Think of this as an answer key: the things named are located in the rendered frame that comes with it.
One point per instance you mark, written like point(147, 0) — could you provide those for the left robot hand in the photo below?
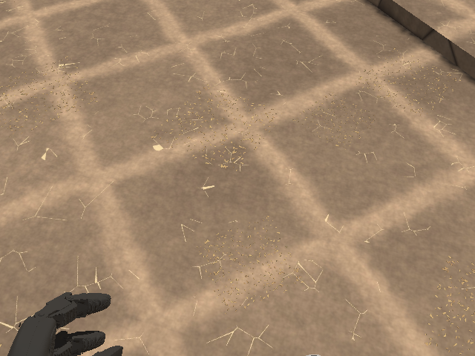
point(37, 335)

